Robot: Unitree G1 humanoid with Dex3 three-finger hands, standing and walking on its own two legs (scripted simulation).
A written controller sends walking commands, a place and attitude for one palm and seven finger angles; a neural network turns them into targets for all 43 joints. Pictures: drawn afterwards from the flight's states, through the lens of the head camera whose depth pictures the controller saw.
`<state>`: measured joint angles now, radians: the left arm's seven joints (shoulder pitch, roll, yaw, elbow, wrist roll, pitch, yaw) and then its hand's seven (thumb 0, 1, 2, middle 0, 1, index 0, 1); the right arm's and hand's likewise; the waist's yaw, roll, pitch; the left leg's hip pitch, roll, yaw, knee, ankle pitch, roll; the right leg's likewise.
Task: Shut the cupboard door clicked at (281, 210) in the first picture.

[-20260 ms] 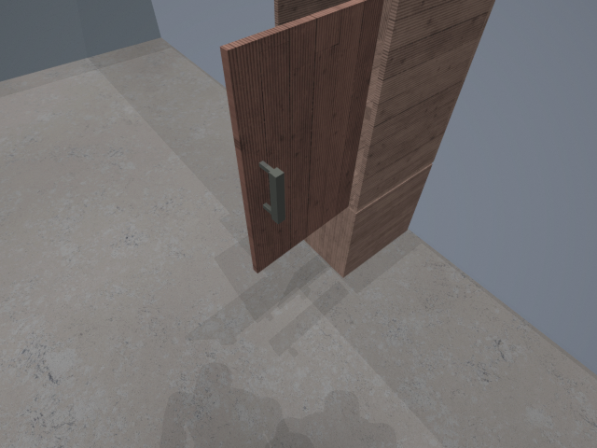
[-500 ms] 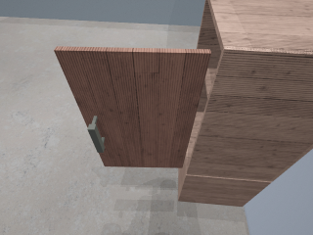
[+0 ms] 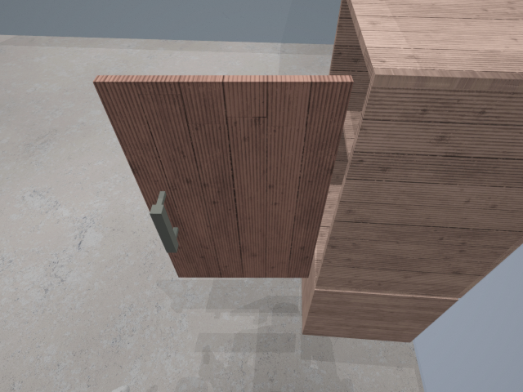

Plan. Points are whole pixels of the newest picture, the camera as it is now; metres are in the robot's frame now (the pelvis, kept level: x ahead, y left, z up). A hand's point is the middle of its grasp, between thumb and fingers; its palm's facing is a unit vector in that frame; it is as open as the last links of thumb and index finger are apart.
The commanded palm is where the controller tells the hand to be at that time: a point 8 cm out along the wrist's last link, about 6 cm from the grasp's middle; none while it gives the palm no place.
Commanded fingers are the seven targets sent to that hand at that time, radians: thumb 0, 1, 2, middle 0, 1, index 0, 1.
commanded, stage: raise the hand and make a fist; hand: left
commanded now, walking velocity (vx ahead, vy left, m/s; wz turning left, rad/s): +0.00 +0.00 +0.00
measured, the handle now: (167, 222) +0.43 +0.22 -0.05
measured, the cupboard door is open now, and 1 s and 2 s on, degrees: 94 94 94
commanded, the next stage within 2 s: bring the fist close to the handle in 1.80 s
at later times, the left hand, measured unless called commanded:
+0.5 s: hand (152, 391) +0.14 +0.17 -0.05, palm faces +0.09 -0.99 -0.04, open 5.2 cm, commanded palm +0.12 +0.22 -0.06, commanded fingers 0.00 0.90 0.90 -0.77 -0.92 -0.77 -0.92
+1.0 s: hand (150, 368) +0.17 +0.18 -0.06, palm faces +0.04 -1.00 -0.04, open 3.2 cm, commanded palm +0.14 +0.24 -0.05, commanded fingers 0.00 0.90 0.90 -1.23 -1.42 -1.23 -1.42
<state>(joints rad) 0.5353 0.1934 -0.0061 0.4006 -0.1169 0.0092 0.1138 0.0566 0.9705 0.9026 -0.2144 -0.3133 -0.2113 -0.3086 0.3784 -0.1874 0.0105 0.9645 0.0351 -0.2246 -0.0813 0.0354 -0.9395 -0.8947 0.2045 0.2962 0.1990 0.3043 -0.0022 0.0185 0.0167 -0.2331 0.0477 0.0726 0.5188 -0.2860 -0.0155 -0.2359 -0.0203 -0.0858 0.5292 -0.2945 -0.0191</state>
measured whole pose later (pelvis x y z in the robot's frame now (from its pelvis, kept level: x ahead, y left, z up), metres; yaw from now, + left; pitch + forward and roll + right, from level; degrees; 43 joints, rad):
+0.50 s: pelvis -0.06 +0.00 -0.12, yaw +2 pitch +17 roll -3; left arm 0.47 0.18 0.04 -0.14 -0.21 -0.53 -0.16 0.02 0.90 0.91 -0.59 -0.73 -0.59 -0.73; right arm 0.12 -0.19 0.02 0.48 -0.01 -0.23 -0.02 0.01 -0.91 -0.90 0.20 0.30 0.20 0.30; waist 0.07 0.03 -0.14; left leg -1.09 0.06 -0.04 1.35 -0.55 -0.02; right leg -1.03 -0.05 -0.16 1.31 -0.56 -0.04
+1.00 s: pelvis -0.04 +0.01 -0.11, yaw +1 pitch +17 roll -2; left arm 0.47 0.20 0.07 -0.12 -0.22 -0.43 -0.15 0.02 0.90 0.90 -1.05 -1.23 -1.05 -1.23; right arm 0.23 -0.24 -0.03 0.49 0.01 -0.17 -0.06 0.02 -0.91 -0.90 0.20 0.30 0.20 0.30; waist 0.00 0.02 -0.15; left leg -1.02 0.05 0.01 1.27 -0.55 0.01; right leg -0.98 -0.05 -0.11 1.23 -0.54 -0.01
